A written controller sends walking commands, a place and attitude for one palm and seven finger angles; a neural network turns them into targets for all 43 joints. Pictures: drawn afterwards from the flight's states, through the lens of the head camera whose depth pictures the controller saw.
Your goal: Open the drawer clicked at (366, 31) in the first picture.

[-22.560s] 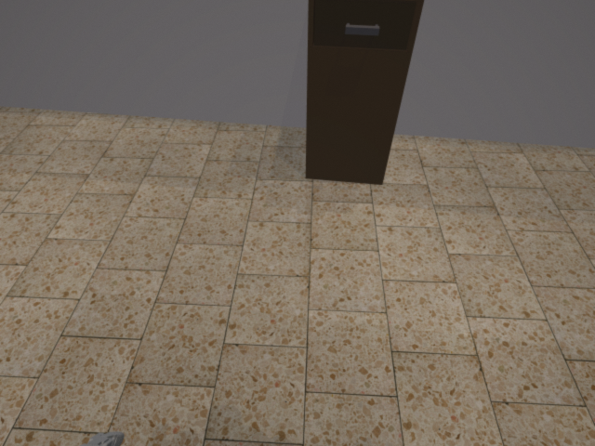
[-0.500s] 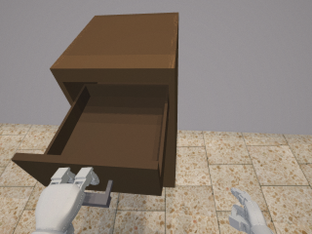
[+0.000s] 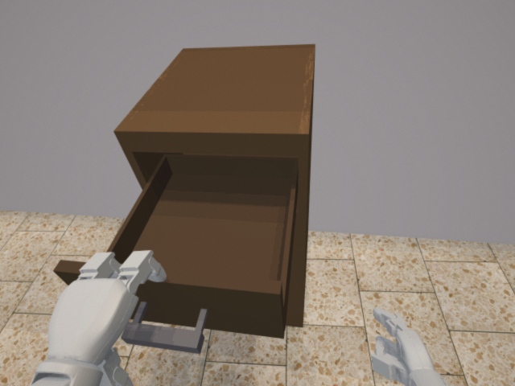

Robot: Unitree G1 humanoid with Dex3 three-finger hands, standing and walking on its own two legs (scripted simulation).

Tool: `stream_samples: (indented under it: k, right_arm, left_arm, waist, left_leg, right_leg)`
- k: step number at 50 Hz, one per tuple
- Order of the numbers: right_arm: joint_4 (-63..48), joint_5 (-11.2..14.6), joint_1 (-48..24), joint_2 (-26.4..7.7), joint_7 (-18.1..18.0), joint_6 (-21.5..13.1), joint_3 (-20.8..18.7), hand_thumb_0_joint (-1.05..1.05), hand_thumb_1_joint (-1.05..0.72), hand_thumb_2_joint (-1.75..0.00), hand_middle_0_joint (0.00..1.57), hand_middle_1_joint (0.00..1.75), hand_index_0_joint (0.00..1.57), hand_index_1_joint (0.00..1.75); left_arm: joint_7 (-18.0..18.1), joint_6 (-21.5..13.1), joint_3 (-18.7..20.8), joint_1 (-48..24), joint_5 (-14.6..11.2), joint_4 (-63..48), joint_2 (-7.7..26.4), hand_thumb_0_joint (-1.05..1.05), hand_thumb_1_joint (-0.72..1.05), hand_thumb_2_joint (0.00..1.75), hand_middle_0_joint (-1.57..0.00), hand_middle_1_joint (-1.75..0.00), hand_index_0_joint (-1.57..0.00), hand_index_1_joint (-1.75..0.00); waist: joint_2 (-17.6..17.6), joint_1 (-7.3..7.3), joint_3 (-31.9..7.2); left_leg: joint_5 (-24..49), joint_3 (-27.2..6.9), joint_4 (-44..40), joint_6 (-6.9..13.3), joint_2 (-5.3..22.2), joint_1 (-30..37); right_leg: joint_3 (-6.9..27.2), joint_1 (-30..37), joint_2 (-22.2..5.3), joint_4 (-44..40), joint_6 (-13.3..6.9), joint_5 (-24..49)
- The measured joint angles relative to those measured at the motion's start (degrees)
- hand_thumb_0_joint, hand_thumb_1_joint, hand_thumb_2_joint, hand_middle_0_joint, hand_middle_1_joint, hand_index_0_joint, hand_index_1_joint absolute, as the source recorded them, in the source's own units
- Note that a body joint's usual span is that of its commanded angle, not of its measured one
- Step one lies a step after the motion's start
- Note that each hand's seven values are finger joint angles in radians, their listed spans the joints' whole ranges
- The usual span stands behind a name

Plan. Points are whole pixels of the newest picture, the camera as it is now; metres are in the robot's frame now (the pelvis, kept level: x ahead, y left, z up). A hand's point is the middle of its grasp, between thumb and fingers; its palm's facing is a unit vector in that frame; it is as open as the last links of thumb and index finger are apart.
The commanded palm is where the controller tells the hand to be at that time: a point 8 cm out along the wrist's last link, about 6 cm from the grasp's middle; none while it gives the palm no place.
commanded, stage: lift the hand off the handle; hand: left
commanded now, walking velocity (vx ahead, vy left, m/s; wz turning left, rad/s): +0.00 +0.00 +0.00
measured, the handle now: (168, 324) +0.20 +0.19 +0.00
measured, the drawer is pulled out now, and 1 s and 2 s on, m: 0.29 0.29 0.29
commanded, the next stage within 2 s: draw the hand back to the body in 0.38 s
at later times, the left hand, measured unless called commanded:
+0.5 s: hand (110, 305) +0.16 +0.20 +0.15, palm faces +0.10 -0.15 -0.98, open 13.8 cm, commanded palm +0.13 +0.20 +0.21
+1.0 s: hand (88, 301) +0.17 +0.23 +0.14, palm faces +0.07 -0.10 -0.99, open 13.8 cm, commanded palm +0.13 +0.23 +0.20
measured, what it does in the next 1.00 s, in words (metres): stands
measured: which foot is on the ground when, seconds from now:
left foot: down 0.00-1.00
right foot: down 0.00-1.00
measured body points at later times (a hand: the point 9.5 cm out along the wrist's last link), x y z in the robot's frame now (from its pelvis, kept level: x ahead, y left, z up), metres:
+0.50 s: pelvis +0.00 +0.00 +0.01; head -0.02 -0.05 +0.46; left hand +0.15 +0.21 +0.20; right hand +0.23 -0.19 -0.06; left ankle -0.02 +0.12 -0.73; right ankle +0.00 -0.12 -0.73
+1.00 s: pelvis +0.00 +0.00 +0.01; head -0.01 -0.04 +0.46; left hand +0.16 +0.23 +0.20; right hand +0.23 -0.20 -0.07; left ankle -0.02 +0.12 -0.73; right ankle +0.00 -0.12 -0.73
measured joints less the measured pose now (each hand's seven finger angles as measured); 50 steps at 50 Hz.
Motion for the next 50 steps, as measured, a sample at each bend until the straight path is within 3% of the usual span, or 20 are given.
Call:
stream_samples:
  k: [6, 15, 24, 50]
  right_arm:
    - [-0.82, 1.08, -0.5, -0.58, 0.85, 1.24, 0.55, 0.01, -0.9, -0.9, 0.2, 0.3, 0.19, 0.3]
    - [-2.45, 1.98, -0.92, -1.13, 0.81, 2.65, 1.71, 0.01, -0.9, -0.9, 0.2, 0.3, 0.19, 0.3]
    - [-2.29, 2.13, -0.89, -1.35, 0.74, 2.91, 1.94, 0.01, -0.9, -0.9, 0.2, 0.3, 0.19, 0.3]
    - [-0.93, 1.77, 0.76, -1.68, -1.33, 0.75, 0.99, 0.01, -0.9, -0.9, 0.2, 0.3, 0.19, 0.3]
  left_arm:
    - [-2.69, 2.75, 0.52, -1.1, -0.79, -4.99, -0.65, 0.0, -0.49, 0.3, -0.35, -1.22, -0.35, -1.21]
    - [-7.42, 5.22, 1.72, -1.21, -3.06, -8.58, 2.64, 0.0, -0.49, 0.3, -0.32, -1.21, -0.33, -1.2]
    - [-9.4, 4.6, 3.39, -1.09, -4.61, -8.83, 2.63, 0.0, -0.49, 0.3, -0.32, -1.2, -0.32, -1.2]
    - [-9.07, 0.01, 9.92, -0.04, -7.4, -5.7, 6.25, 0.0, -0.49, 0.3, -0.32, -1.2, -0.32, -1.2]
  waist:
    - [0.23, -0.19, -0.06]
    - [0.87, -0.3, 0.68]
    - [0.98, -0.32, 1.35]
    - [0.29, -0.91, 2.07]
  left_leg:
    - [1.09, 0.2, -2.56, 0.19, -0.18, 2.36]
    - [2.25, 0.23, -5.14, 0.13, 0.12, 5.26]
    - [3.11, -0.1, -6.29, -0.1, 0.32, 5.79]
    - [3.19, -0.58, -6.42, 0.17, 0.02, 5.05]
  right_leg:
    - [0.23, 2.3, -0.21, -2.51, 0.27, 1.1]
    - [0.24, 5.42, 0.04, -5.6, 0.24, 2.57]
    - [-0.09, 6.14, 0.21, -6.98, 0.04, 3.44]
    - [-0.61, 5.94, -0.14, -7.8, 0.33, 3.67]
